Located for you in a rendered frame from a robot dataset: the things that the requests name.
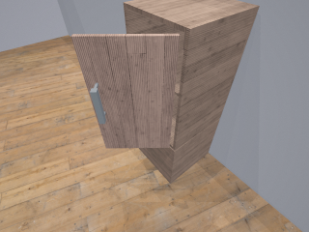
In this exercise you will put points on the cupboard door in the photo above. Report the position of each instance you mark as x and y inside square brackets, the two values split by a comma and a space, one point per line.
[136, 76]

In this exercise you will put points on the handle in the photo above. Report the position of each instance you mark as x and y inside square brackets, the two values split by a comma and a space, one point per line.
[97, 104]

